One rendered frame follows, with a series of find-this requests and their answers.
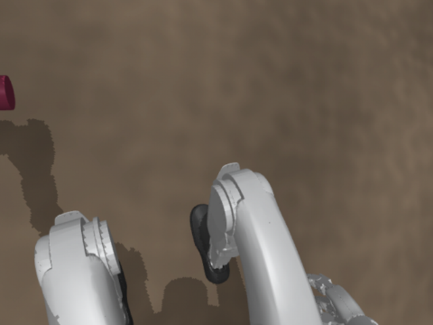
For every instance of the right robot foot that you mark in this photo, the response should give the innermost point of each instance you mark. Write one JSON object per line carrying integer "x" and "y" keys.
{"x": 201, "y": 237}

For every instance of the left robot foot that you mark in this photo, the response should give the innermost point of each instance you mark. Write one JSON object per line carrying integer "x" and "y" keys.
{"x": 125, "y": 306}

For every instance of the can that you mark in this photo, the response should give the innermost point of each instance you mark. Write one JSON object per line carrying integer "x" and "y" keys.
{"x": 7, "y": 97}

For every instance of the right robot hand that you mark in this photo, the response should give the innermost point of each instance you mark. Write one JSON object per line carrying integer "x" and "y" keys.
{"x": 341, "y": 307}

